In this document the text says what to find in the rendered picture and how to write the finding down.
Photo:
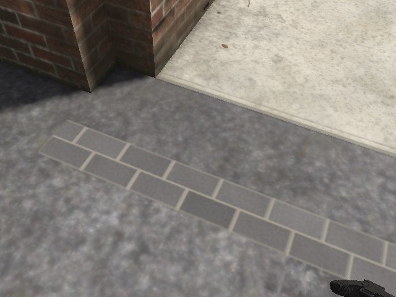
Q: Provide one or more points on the robot right hand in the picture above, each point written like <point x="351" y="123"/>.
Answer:
<point x="354" y="288"/>

